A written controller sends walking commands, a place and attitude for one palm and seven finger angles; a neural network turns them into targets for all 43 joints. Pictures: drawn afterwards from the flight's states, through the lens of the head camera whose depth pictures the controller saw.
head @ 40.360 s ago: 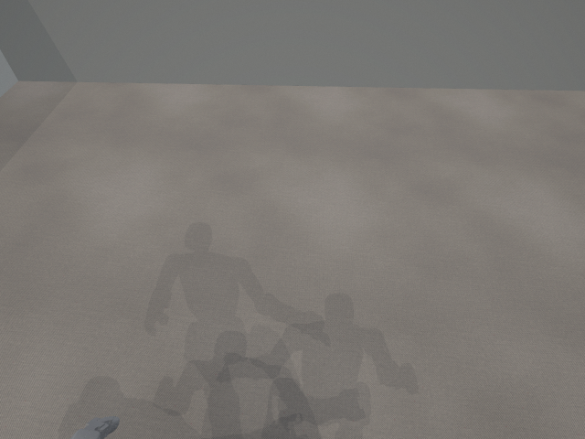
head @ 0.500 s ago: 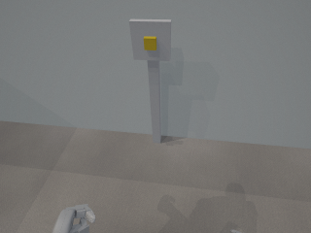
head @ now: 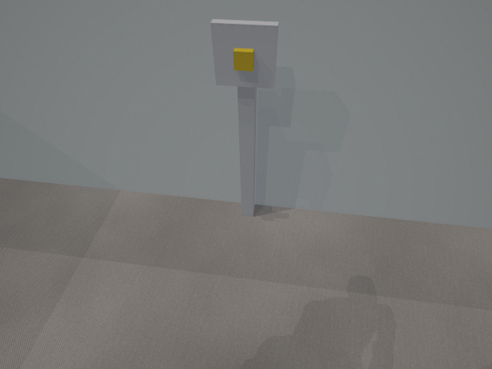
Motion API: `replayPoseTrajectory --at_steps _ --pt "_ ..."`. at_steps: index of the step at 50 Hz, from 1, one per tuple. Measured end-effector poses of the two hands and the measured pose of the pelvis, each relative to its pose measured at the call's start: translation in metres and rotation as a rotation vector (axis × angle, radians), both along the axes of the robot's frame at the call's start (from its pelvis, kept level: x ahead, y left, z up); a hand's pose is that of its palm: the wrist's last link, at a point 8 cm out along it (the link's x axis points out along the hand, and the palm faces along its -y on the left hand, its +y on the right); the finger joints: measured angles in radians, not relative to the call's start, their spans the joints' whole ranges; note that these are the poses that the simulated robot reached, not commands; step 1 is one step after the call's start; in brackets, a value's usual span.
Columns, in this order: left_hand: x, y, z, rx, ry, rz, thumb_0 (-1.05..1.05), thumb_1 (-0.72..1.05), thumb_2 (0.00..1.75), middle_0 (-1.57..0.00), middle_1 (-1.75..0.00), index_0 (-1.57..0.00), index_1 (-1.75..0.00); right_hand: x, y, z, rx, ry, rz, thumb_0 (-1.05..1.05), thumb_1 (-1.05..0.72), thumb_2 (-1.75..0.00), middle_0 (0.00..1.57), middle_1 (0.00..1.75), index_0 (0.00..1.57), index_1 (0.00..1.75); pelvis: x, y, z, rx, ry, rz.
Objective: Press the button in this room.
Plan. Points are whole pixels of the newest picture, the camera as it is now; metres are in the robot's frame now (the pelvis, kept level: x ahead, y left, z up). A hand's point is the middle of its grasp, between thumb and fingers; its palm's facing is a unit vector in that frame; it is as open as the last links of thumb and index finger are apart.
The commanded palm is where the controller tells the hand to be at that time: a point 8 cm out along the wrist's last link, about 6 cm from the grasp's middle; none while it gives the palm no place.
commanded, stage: let the arm hang, fingers relaxed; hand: left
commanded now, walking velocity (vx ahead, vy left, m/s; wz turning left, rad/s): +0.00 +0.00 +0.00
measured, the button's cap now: (243, 59) +0.93 +0.07 +0.07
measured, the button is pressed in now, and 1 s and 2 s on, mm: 0 0 0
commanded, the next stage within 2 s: stand and wait in 0.40 s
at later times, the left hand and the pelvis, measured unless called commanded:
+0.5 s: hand out of the picture +0.00 +0.16 -0.18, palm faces +0.04 -0.98 -0.18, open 7.4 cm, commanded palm none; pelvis +0.01 +0.00 +0.00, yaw +0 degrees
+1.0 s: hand out of the picture +0.03 +0.18 -0.17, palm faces +0.02 -0.98 -0.21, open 7.4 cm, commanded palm none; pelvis +0.02 +0.00 +0.00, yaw -1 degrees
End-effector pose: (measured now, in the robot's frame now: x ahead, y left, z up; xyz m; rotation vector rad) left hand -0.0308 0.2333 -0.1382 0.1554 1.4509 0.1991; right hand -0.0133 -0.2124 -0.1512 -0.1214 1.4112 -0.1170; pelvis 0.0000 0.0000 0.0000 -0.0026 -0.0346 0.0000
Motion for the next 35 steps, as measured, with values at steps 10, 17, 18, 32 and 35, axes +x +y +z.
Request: replayPoseTrajectory --at_steps 10,17,18,32,35 --pt "0.028 -0.018 -0.006 -0.04 -0.059 -0.022 0.01 0.91 0.9 -0.22 -0.33 -0.22 -0.32 -0.019 0.022 -0.003 0.04 0.039 -0.045 0.0 -0.9 -0.9 0.2 0.3 0.2 0.3 0.001 0.002 0.0 0.005 0.002 -0.007" --pt "0.027 -0.019 -0.007 -0.04 -0.043 -0.013 0.01 0.92 0.9 -0.2 -0.31 -0.2 -0.3 -0.029 0.022 -0.002 0.035 0.073 -0.065 0.0 -0.9 -0.9 0.2 0.3 0.2 0.3 0.004 0.001 -0.001 0.005 0.007 -0.009" --pt "0.026 -0.019 -0.007 -0.04 -0.039 -0.012 0.01 0.92 0.9 -0.2 -0.31 -0.2 -0.3 -0.03 0.022 -0.002 0.033 0.077 -0.067 0.0 -0.9 -0.9 0.2 0.3 0.2 0.3 0.004 0.001 -0.001 0.005 0.008 -0.008" --pt "0.024 -0.02 -0.007 -0.043 -0.01 0.0 0.01 0.91 0.9 -0.2 -0.3 -0.2 -0.3 -0.01 0.009 0.001 0.001 0.059 -0.059 0.0 -0.91 -0.9 0.2 0.3 0.2 0.3 0.013 -0.001 0.0 0.003 0.007 -0.009" --pt "0.028 -0.019 -0.007 -0.042 -0.014 -0.004 0.0 0.91 0.9 -0.2 -0.3 -0.2 -0.3 -0.002 0.006 0.002 -0.004 0.042 -0.055 0.0 -0.91 -0.9 0.2 0.3 0.2 0.3 0.014 -0.001 0.001 0.003 0.006 -0.01"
